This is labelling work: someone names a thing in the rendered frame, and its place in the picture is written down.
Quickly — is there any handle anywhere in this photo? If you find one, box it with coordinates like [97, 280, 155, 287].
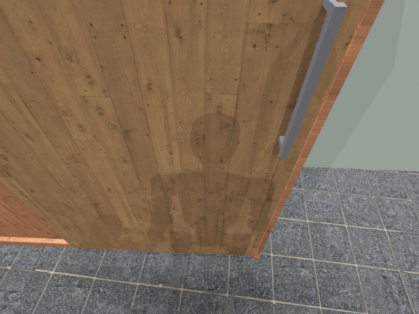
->
[278, 0, 348, 159]

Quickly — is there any wardrobe door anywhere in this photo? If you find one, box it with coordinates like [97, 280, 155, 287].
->
[0, 0, 369, 256]
[0, 181, 63, 239]

